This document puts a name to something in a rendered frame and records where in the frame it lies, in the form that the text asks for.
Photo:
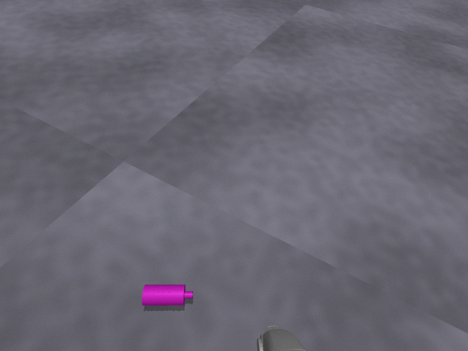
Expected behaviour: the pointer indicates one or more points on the bottle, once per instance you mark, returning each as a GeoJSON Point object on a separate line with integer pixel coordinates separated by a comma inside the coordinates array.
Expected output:
{"type": "Point", "coordinates": [165, 294]}

